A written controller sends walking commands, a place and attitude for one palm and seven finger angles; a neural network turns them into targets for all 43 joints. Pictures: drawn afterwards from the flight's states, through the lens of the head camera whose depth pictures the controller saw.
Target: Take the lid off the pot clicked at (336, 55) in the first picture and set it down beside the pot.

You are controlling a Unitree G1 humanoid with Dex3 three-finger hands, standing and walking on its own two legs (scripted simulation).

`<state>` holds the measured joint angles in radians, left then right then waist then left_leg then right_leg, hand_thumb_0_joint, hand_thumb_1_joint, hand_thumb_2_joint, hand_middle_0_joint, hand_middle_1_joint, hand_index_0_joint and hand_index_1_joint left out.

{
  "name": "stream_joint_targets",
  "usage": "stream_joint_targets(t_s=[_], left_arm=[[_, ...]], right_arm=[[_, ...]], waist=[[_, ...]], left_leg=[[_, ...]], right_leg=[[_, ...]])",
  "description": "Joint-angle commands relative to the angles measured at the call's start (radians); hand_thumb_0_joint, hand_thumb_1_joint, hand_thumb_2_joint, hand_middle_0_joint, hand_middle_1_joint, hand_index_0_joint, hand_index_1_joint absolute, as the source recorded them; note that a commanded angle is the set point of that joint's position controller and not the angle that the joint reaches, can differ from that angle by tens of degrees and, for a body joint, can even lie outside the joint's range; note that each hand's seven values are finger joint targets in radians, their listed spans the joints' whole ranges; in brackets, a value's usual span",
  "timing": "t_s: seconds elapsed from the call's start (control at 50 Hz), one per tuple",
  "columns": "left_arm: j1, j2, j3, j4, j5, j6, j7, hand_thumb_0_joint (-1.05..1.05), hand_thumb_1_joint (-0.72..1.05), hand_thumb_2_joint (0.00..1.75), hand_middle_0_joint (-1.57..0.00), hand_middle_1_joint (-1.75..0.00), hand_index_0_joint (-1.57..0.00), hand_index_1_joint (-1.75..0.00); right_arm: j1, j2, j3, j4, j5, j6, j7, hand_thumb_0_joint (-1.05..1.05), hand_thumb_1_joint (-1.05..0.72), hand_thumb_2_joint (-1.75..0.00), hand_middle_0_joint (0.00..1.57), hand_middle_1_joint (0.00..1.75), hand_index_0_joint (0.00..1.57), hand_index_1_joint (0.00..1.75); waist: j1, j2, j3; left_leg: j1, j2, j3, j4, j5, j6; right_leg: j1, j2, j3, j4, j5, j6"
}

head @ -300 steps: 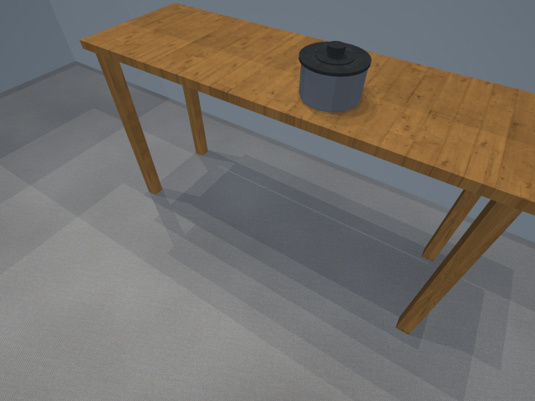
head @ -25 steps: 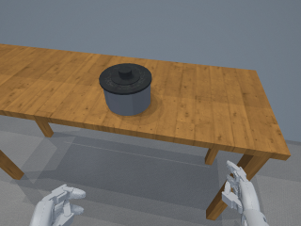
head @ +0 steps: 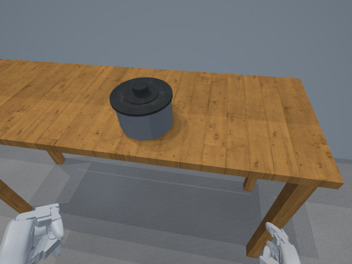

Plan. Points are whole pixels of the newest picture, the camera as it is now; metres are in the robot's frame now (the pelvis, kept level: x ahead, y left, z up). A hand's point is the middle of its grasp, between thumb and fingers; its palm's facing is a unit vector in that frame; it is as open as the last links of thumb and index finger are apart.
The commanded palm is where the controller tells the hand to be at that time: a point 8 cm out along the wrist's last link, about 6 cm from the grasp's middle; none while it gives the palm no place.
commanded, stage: raise the hand higher, near the body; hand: left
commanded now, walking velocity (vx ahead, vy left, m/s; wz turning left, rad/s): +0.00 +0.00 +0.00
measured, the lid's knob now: (140, 87) +0.53 +0.17 +0.14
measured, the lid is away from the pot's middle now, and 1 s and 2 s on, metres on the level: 0.00 0.00 0.00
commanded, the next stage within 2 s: reach forward and open the fingers in 0.54 s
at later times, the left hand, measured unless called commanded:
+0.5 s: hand (42, 210) +0.16 +0.25 +0.14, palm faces +0.38 -0.83 -0.41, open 3.1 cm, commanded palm +0.11 +0.28 +0.16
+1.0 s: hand (31, 195) +0.18 +0.28 +0.15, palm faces -0.06 -0.01 -1.00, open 3.1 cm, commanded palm +0.16 +0.27 +0.21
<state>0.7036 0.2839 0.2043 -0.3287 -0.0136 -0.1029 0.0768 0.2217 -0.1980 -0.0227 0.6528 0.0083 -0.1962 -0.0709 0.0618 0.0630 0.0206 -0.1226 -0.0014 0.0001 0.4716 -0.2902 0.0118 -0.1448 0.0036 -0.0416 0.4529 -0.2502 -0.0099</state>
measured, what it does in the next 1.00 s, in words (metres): stands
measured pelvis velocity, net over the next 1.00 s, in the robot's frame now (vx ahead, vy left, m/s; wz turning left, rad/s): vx -0.02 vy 0.01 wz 0.01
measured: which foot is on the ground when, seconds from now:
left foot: down 0.00-1.00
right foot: down 0.00-1.00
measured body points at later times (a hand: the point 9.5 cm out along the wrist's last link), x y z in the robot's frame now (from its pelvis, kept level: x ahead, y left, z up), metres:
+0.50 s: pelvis +0.00 +0.01 +0.00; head -0.02 -0.01 +0.45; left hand +0.13 +0.29 +0.16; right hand +0.21 -0.18 -0.07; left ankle -0.02 +0.11 -0.74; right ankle +0.00 -0.11 -0.74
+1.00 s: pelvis -0.02 +0.01 +0.00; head -0.02 -0.05 +0.44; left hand +0.18 +0.28 +0.20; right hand +0.21 -0.21 -0.09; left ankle -0.02 +0.11 -0.74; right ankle +0.00 -0.11 -0.74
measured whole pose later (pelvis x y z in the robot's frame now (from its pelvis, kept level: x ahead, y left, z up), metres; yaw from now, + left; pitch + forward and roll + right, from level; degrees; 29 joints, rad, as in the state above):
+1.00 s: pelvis -0.02 +0.01 +0.00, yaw +1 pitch -1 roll +0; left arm 0.39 0.68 0.17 -0.46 0.71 0.10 -0.16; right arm 0.12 -0.30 0.00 0.56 0.04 0.05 -0.02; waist 0.09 0.15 -0.02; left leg -0.21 -0.03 0.00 0.49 -0.26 0.03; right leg -0.23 -0.02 -0.04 0.48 -0.23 0.01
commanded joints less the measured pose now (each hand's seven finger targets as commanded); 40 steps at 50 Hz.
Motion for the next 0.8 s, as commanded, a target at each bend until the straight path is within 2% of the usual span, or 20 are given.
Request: stream_joint_targets(t_s=[0.0, 0.04, 0.1, 0.18, 0.2, 0.26, 0.28, 0.3, 0.34, 0.38, 0.44, 0.5, 0.58, 0.62, 0.64, 0.66, 0.68, 0.72, 0.76, 0.78], left_arm=[[0.013, 0.139, 0.105, -0.259, -0.002, -0.074, 0.023, 0.0, 0.9, 0.9, -1.3, -1.5, -1.3, -1.5], [0.014, 0.142, 0.112, -0.249, -0.003, -0.074, 0.024, 0.0, 0.9, 0.9, -1.3, -1.5, -1.3, -1.5], [-0.036, 0.146, 0.11, -0.303, -0.005, -0.081, 0.023, 0.0, 0.9, 0.9, -1.3, -1.5, -1.3, -1.5], [-0.03, 0.163, 0.144, -0.3, -0.01, -0.076, 0.026, 0.0, 0.9, 0.9, -1.3, -1.5, -1.3, -1.5], [-0.055, 0.139, 0.114, -0.318, -0.01, -0.081, 0.021, 0.0, 0.9, 0.9, -1.3, -1.5, -1.3, -1.5], [-0.099, 0.159, 0.121, -0.37, -0.009, -0.084, 0.026, 0.0, 0.9, 0.9, -1.3, -1.5, -1.3, -1.5], [-0.076, 0.168, 0.147, -0.332, -0.01, -0.077, 0.028, 0.0, 0.9, 0.9, -1.3, -1.5, -1.3, -1.5], [-0.106, 0.148, 0.121, -0.358, -0.012, -0.083, 0.024, 0.0, 0.9, 0.9, -1.3, -1.5, -1.3, -1.5], [-0.113, 0.15, 0.13, -0.336, -0.014, -0.08, 0.024, 0.0, 0.9, 0.9, -1.3, -1.5, -1.3, -1.5], [-0.108, 0.179, 0.171, -0.338, -0.018, -0.077, 0.026, 0.0, 0.9, 0.9, -1.3, -1.5, -1.3, -1.5], [-0.162, 0.166, 0.148, -0.37, -0.019, -0.086, 0.025, 0.0, 0.9, 0.9, -1.3, -1.5, -1.3, -1.5], [-0.194, 0.178, 0.16, -0.413, -0.023, -0.095, 0.028, 0.0, 0.9, 0.9, -1.3, -1.5, -1.3, -1.5], [-0.191, 0.192, 0.197, -0.378, -0.029, -0.094, 0.032, 0.0, 0.9, 0.9, -1.3, -1.5, -1.3, -1.5], [-0.223, 0.192, 0.193, -0.403, -0.028, -0.107, 0.033, 0.0, 0.9, 0.9, -1.3, -1.5, -1.3, -1.5], [-0.242, 0.392, 0.133, -0.445, 0.4, -0.006, 0.072, 0.0, 0.87, 0.92, -1.29, -1.46, -1.29, -1.46], [-0.256, 0.308, 0.122, -0.5, 0.405, 0.047, 0.091, 0.0, 0.83, 0.94, -1.28, -1.43, -1.28, -1.43], [-0.246, 0.347, 0.119, -0.481, 0.509, 0.091, 0.102, 0.0, 0.8, 0.96, -1.27, -1.39, -1.27, -1.39], [-0.198, 0.412, 0.143, -0.438, 0.646, 0.159, 0.091, 0.0, 0.74, 1.0, -1.26, -1.32, -1.26, -1.32], [-0.259, 0.5, 0.161, -0.425, 0.742, 0.205, 0.057, 0.0, 0.67, 1.05, -1.24, -1.25, -1.24, -1.25], [-0.247, 0.516, 0.166, -0.417, 0.754, 0.226, 0.028, 0.0, 0.64, 1.07, -1.23, -1.22, -1.23, -1.22]], right_arm=[[-0.168, -0.08, -0.02, -0.197, 0.0, -0.079, 0.0, 0.0, -0.9, -0.9, 0.2, 0.3, 0.2, 0.3], [-0.163, -0.083, -0.023, -0.193, 0.001, -0.075, 0.0, 0.0, -0.9, -0.9, 0.2, 0.3, 0.2, 0.3], [-0.166, -0.082, -0.016, -0.202, 0.002, -0.075, 0.004, 0.0, -0.9, -0.9, 0.2, 0.3, 0.2, 0.3], [-0.165, -0.084, -0.017, -0.2, 0.003, -0.066, 0.007, 0.0, -0.9, -0.9, 0.2, 0.3, 0.2, 0.3], [-0.165, -0.08, -0.009, -0.206, 0.0, -0.067, 0.009, 0.0, -0.9, -0.9, 0.2, 0.3, 0.2, 0.3], [-0.155, -0.088, -0.004, -0.209, 0.0, -0.069, 0.011, 0.0, -0.9, -0.9, 0.2, 0.3, 0.2, 0.3], [-0.162, -0.084, -0.006, -0.201, 0.0, -0.068, 0.014, 0.0, -0.9, -0.9, 0.2, 0.3, 0.2, 0.3], [-0.157, -0.084, 0.002, -0.21, -0.001, -0.066, 0.016, 0.0, -0.9, -0.9, 0.2, 0.3, 0.2, 0.3], [-0.158, -0.087, 0.0, -0.208, -0.001, -0.06, 0.016, 0.0, -0.9, -0.9, 0.2, 0.3, 0.2, 0.3], [-0.166, -0.089, -0.003, -0.207, 0.0, -0.056, 0.018, 0.0, -0.9, -0.9, 0.2, 0.3, 0.2, 0.3], [-0.161, -0.087, 0.006, -0.209, -0.003, -0.057, 0.018, 0.0, -0.9, -0.9, 0.2, 0.3, 0.2, 0.3], [-0.16, -0.091, 0.009, -0.212, -0.003, -0.063, 0.02, 0.0, -0.9, -0.9, 0.2, 0.3, 0.2, 0.3], [-0.162, -0.096, 0.003, -0.2, 0.001, -0.056, 0.023, 0.0, -0.9, -0.9, 0.2, 0.3, 0.2, 0.3], [-0.16, -0.094, 0.005, -0.2, -0.001, -0.062, 0.022, 0.0, -0.9, -0.9, 0.2, 0.3, 0.2, 0.3], [-0.187, -0.175, 0.018, -0.221, -0.029, 0.005, 0.037, 0.0, -0.9, -0.9, 0.2, 0.3, 0.2, 0.3], [-0.201, -0.135, 0.011, -0.271, -0.023, 0.042, 0.05, 0.0, -0.9, -0.9, 0.2, 0.3, 0.2, 0.3], [-0.212, -0.139, 0.007, -0.272, -0.012, 0.067, 0.058, 0.0, -0.9, -0.9, 0.2, 0.3, 0.2, 0.3], [-0.216, -0.156, 0.003, -0.285, -0.014, 0.131, 0.07, 0.0, -0.9, -0.9, 0.2, 0.3, 0.2, 0.3], [-0.243, -0.174, 0.003, -0.299, -0.006, 0.182, 0.071, 0.0, -0.9, -0.9, 0.2, 0.3, 0.2, 0.3], [-0.281, -0.171, 0.005, -0.313, 0.009, 0.193, 0.073, 0.0, -0.9, -0.9, 0.2, 0.3, 0.2, 0.3]], waist=[[0.015, -0.012, -0.061], [0.016, -0.045, -0.051], [0.009, 0.008, -0.039], [0.014, -0.025, -0.05], [0.009, -0.024, -0.035], [0.01, 0.047, -0.052], [0.014, 0.023, -0.04], [0.008, 0.005, -0.038], [0.008, -0.028, -0.027], [0.014, -0.016, -0.038], [0.009, 0.001, -0.043], [0.01, 0.013, -0.067], [0.013, -0.015, -0.042], [0.012, -0.001, -0.052], [0.025, 0.079, -0.033], [0.032, 0.114, -0.033], [0.042, 0.12, -0.027], [0.059, 0.042, -0.093], [0.053, 0.012, -0.135], [0.055, 0.028, -0.157]], left_leg=[[-0.001, 0.004, 0.012, -0.067, 0.24, 0.021], [-0.003, 0.008, 0.01, -0.068, 0.26, 0.021], [-0.001, 0.006, 0.008, -0.074, 0.24, 0.017], [0.01, 0.014, 0.002, -0.071, 0.266, 0.014], [0.0, 0.011, 0.001, -0.076, 0.258, 0.015], [0.009, 0.015, -0.01, -0.083, 0.261, 0.009], [0.003, 0.016, -0.008, -0.08, 0.249, 0.007], [-0.001, 0.017, -0.015, -0.087, 0.252, 0.006], [-0.004, 0.02, -0.015, -0.09, 0.245, 0.009], [-0.005, 0.019, -0.012, -0.086, 0.239, 0.008], [0.0, 0.018, -0.013, -0.089, 0.242, 0.008], [0.009, 0.019, -0.017, -0.091, 0.24, 0.005], [0.001, 0.025, -0.019, -0.093, 0.239, 0.001], [0.006, 0.024, -0.019, -0.096, 0.238, 0.001], [-0.137, 0.007, 0.005, -0.079, 0.24, -0.006], [-0.156, 0.007, 0.006, -0.082, 0.249, -0.02], [-0.16, 0.014, 0.009, -0.081, 0.214, -0.024], [-0.174, 0.008, 0.015, -0.069, 0.194, -0.01], [-0.156, 0.003, 0.01, -0.058, 0.186, 0.002], [-0.137, 0.007, 0.006, -0.051, 0.187, 0.004]], right_leg=[[0.006, -0.021, -0.009, -0.078, 0.148, 0.006], [0.009, -0.019, -0.01, -0.074, 0.168, 0.006], [-0.001, -0.021, -0.008, -0.08, 0.151, 0.004], [0.006, -0.013, -0.007, -0.076, 0.173, 0.003], [0.005, -0.017, -0.01, -0.075, 0.169, 0.002], [0.015, -0.017, -0.009, -0.069, 0.157, -0.002], [0.006, -0.012, -0.011, -0.07, 0.152, -0.002], [0.012, -0.013, -0.018, -0.068, 0.149, -0.004], [0.007, -0.013, -0.016, -0.071, 0.144, -0.002], [0.013, -0.012, -0.008, -0.071, 0.148, -0.003], [0.017, -0.016, -0.01, -0.073, 0.148, -0.003], [0.027, -0.016, -0.01, -0.072, 0.141, -0.006], [0.018, -0.012, -0.009, -0.071, 0.139, -0.007], [0.024, -0.017, -0.012, -0.07, 0.134, -0.007], [-0.058, 0.0, -0.006, -0.012, 0.127, -0.002], [-0.05, -0.01, -0.039, 0.005, 0.105, -0.019], [-0.052, 0.002, -0.013, 0.01, 0.079, -0.025], [-0.031, 0.007, -0.001, 0.014, 0.052, -0.029], [-0.021, 0.002, 0.026, 0.003, 0.055, -0.024], [-0.006, 0.005, 0.034, 0.001, 0.071, -0.021]])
